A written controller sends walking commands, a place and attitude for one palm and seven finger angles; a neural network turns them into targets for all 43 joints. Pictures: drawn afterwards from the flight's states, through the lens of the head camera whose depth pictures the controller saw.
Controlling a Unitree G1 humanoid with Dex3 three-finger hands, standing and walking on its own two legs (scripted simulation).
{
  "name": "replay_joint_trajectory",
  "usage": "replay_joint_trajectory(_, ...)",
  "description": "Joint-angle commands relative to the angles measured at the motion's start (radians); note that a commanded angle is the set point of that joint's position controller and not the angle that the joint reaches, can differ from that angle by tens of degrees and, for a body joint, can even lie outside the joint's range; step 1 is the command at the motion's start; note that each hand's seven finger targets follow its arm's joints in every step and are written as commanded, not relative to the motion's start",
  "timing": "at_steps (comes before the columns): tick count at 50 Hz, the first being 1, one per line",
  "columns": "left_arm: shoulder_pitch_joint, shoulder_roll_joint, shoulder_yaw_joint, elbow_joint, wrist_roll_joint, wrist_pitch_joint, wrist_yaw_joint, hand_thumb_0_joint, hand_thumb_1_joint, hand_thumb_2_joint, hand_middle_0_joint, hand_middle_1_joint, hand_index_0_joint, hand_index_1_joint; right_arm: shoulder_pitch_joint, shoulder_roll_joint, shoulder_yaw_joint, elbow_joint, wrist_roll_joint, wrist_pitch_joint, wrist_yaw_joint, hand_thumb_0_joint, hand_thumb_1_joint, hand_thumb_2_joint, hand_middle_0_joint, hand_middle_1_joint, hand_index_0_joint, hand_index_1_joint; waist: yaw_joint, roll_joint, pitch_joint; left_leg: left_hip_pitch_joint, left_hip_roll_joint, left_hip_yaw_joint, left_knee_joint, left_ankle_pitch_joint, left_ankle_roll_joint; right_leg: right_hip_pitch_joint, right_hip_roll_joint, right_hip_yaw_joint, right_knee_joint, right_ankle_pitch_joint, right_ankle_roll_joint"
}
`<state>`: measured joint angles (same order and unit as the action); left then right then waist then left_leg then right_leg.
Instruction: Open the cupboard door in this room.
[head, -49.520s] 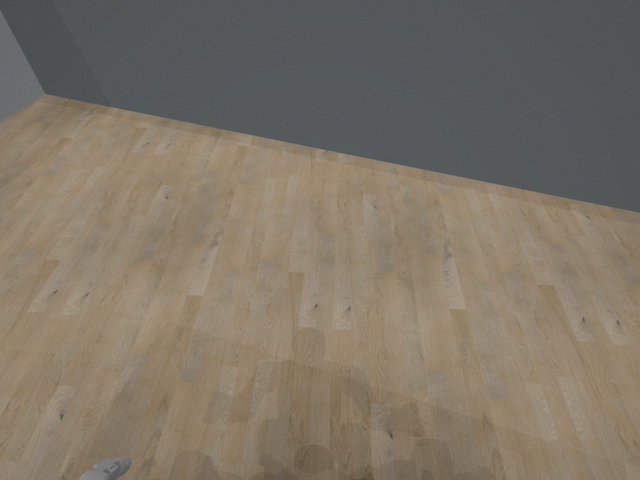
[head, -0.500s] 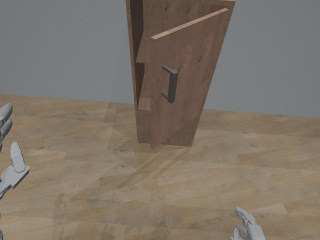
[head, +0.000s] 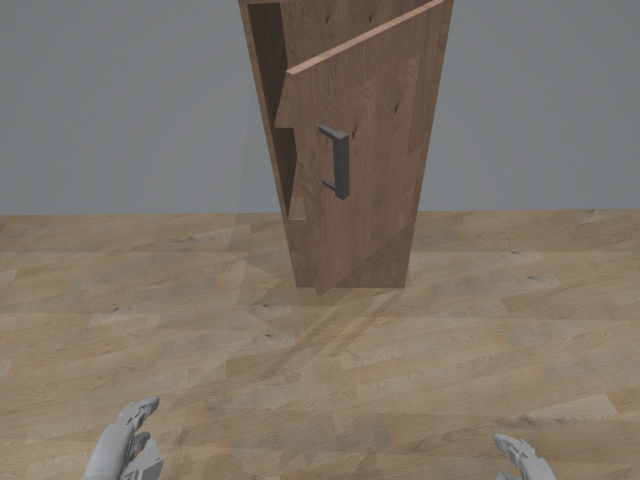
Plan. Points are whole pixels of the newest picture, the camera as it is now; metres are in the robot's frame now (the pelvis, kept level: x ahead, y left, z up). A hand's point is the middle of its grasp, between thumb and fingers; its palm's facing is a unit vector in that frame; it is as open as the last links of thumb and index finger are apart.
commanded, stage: let the arm hang, fingers relaxed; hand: left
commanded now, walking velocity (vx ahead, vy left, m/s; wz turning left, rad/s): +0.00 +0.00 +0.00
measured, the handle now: (333, 162) +0.62 +0.01 +0.04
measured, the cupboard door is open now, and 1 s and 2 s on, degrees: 46 46 46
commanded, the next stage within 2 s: look to check the result in 0.92 s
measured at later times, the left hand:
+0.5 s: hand out of the picture -0.02 +0.17 -0.16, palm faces +0.04 -0.97 -0.24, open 7.3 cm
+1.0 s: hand out of the picture +0.02 +0.15 -0.16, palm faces +0.05 -0.98 -0.18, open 7.4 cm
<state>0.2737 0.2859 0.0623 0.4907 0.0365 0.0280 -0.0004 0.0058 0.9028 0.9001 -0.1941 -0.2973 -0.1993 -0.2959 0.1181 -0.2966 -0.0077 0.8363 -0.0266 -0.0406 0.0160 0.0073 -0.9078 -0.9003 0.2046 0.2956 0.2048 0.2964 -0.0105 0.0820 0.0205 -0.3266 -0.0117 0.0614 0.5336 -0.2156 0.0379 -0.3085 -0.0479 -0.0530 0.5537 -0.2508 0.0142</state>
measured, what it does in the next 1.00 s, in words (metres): stands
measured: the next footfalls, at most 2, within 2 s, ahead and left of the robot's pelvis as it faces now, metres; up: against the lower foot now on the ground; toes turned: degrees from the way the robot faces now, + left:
none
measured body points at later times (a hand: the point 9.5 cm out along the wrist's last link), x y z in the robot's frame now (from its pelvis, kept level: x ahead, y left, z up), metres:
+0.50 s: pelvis +0.01 -0.02 +0.01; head +0.03 -0.03 +0.46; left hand -0.02 +0.22 -0.14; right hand -0.01 -0.22 -0.16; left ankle +0.04 +0.10 -0.73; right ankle +0.03 -0.13 -0.73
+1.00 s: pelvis +0.03 -0.02 +0.01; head +0.04 -0.02 +0.46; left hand +0.02 +0.20 -0.15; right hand +0.02 -0.23 -0.16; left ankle +0.04 +0.10 -0.73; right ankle +0.03 -0.13 -0.73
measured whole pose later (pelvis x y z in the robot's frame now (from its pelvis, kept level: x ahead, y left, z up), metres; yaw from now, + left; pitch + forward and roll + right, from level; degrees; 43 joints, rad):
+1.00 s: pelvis +0.03 -0.02 +0.01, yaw +0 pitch -1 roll +0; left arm 0.27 0.13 0.02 1.15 0.01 0.00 0.03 0.01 0.91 0.90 -0.20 -0.30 -0.20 -0.30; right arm 0.28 -0.13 0.00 1.13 -0.03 0.01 -0.03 0.00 -0.91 -0.90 0.20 0.29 0.20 0.30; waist 0.00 0.01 0.05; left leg -0.19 0.01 0.05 0.41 -0.20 0.01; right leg -0.16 -0.02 -0.07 0.42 -0.24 -0.01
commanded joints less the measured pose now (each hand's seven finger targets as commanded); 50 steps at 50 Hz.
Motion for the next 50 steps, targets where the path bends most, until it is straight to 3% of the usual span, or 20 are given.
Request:
replay_joint_trajectory(1, -0.016, 0.091, -0.008, 0.114, -0.009, -0.032, 0.012, 0.0, 0.9, 0.9, -0.2, -0.3, -0.2, -0.3, 0.083, -0.063, -0.016, -0.009, -0.003, 0.022, -0.012, 0.0, -0.9, -0.9, 0.2, 0.3, 0.2, 0.3, -0.019, -0.29, -0.085, 0.101, 0.058, -0.087, -0.024, 0.086, -0.008, 0.006, -0.115, 0.138, -0.161, 0.036, -0.085)
replay_joint_trajectory(3, -0.032, 0.076, -0.022, 0.205, -0.015, -0.027, 0.017, 0.0, 0.9, 0.9, -0.2, -0.3, -0.2, -0.3, 0.085, -0.046, -0.006, 0.028, -0.006, 0.034, -0.016, 0.0, -0.9, -0.9, 0.2, 0.3, 0.2, 0.3, -0.016, -0.142, -0.073, 0.117, 0.068, -0.095, -0.063, 0.105, -0.013, 0.008, -0.095, 0.128, -0.154, 0.013, -0.075)
replay_joint_trajectory(5, -0.005, 0.07, -0.028, 0.293, -0.019, -0.029, 0.021, 0.0, 0.9, 0.9, -0.2, -0.3, -0.2, -0.3, 0.074, -0.034, -0.002, 0.057, -0.004, 0.038, -0.02, 0.0, -0.9, -0.9, 0.2, 0.3, 0.2, 0.3, 0.002, 0.0, -0.052, 0.076, 0.087, -0.113, -0.109, 0.095, -0.013, 0.06, -0.071, 0.114, -0.148, 0.015, -0.058)
replay_joint_trajectory(8, 0.038, 0.034, -0.019, 0.402, -0.024, -0.031, 0.025, 0.0, 0.9, 0.9, -0.2, -0.3, -0.2, -0.3, 0.096, -0.006, -0.001, 0.106, -0.006, 0.045, -0.031, 0.0, -0.9, -0.9, 0.2, 0.3, 0.2, 0.3, 0.014, 0.119, -0.034, 0.03, 0.09, -0.121, -0.15, -0.002, -0.017, 0.117, -0.059, 0.1, -0.172, -0.004, -0.062)
replay_joint_trajectory(13, 0.035, 0.024, -0.028, 0.512, -0.029, -0.031, 0.023, 0.0, 0.9, 0.9, -0.2, -0.3, -0.2, -0.3, 0.18, 0.017, -0.005, 0.176, -0.001, 0.06, -0.038, 0.0, -0.9, -0.9, 0.2, 0.3, 0.2, 0.3, 0.002, 0.017, 0.014, 0.043, 0.085, -0.12, -0.157, -0.075, -0.019, 0.082, -0.066, 0.107, -0.236, -0.092, -0.071)
replay_joint_trajectory(14, 0.033, 0.023, -0.028, 0.527, -0.029, -0.032, 0.024, 0.0, 0.9, 0.9, -0.2, -0.3, -0.2, -0.3, 0.199, 0.018, -0.007, 0.183, 0.0, 0.061, -0.039, 0.0, -0.9, -0.9, 0.2, 0.3, 0.2, 0.3, 0.0, -0.043, 0.031, 0.049, 0.089, -0.121, -0.156, -0.073, -0.018, 0.067, -0.066, 0.098, -0.248, -0.113, -0.07)
replay_joint_trajectory(19, 0.047, -0.007, -0.031, 0.583, -0.03, -0.032, 0.028, 0.0, 0.9, 0.9, -0.2, -0.3, -0.2, -0.3, 0.253, 0.037, -0.006, 0.233, 0.001, 0.059, -0.043, 0.0, -0.9, -0.9, 0.2, 0.3, 0.2, 0.3, -0.002, -0.118, 0.055, 0.078, 0.089, -0.109, -0.16, -0.043, -0.013, 0.042, -0.064, 0.091, -0.256, -0.125, -0.067)
replay_joint_trajectory(27, 0.071, -0.039, -0.031, 0.62, -0.03, -0.034, 0.035, 0.0, 0.9, 0.9, -0.2, -0.3, -0.2, -0.3, 0.268, 0.074, -0.001, 0.271, 0.0, 0.051, -0.047, 0.0, -0.9, -0.9, 0.2, 0.3, 0.2, 0.3, 0.004, -0.122, 0.063, 0.081, 0.095, -0.103, -0.181, 0.004, -0.01, 0.066, -0.058, 0.082, -0.229, -0.047, -0.06)
replay_joint_trajectory(33, 0.078, -0.054, -0.029, 0.627, -0.029, -0.036, 0.037, 0.0, 0.9, 0.9, -0.2, -0.3, -0.2, -0.3, 0.254, 0.087, 0.001, 0.28, 0.001, 0.045, -0.05, 0.0, -0.9, -0.9, 0.2, 0.3, 0.2, 0.3, 0.008, -0.07, 0.063, 0.087, 0.099, -0.105, -0.195, 0.036, -0.011, 0.085, -0.055, 0.077, -0.212, 0.022, -0.055)
replay_joint_trajectory(41, 0.07, -0.062, -0.026, 0.631, -0.027, -0.037, 0.037, 0.0, 0.9, 0.9, -0.2, -0.3, -0.2, -0.3, 0.248, 0.093, 0.002, 0.286, 0.001, 0.041, -0.054, 0.0, -0.9, -0.9, 0.2, 0.3, 0.2, 0.3, 0.007, -0.048, 0.075, 0.085, 0.102, -0.104, -0.207, 0.057, -0.013, 0.106, -0.055, 0.07, -0.214, 0.056, -0.051)
replay_joint_trajectory(44, 0.075, -0.062, -0.027, 0.633, -0.028, -0.04, 0.037, 0.0, 0.9, 0.9, -0.2, -0.3, -0.2, -0.3, 0.247, 0.088, 0.001, 0.281, 0.003, 0.041, -0.055, 0.0, -0.9, -0.9, 0.2, 0.3, 0.2, 0.3, 0.009, -0.089, 0.066, 0.104, 0.102, -0.101, -0.2, 0.07, -0.012, 0.109, -0.055, 0.068, -0.222, 0.059, -0.05)
replay_joint_trajectory(50, 0.073, -0.061, -0.029, 0.636, -0.028, -0.041, 0.036, 0.0, 0.9, 0.9, -0.2, -0.3, -0.2, -0.3, 0.233, 0.081, 0.001, 0.283, 0.002, 0.042, -0.054, 0.0, -0.9, -0.9, 0.2, 0.3, 0.2, 0.3, 0.005, -0.082, 0.062, 0.125, 0.099, -0.099, -0.198, 0.078, -0.013, 0.105, -0.059, 0.074, -0.232, 0.063, -0.05)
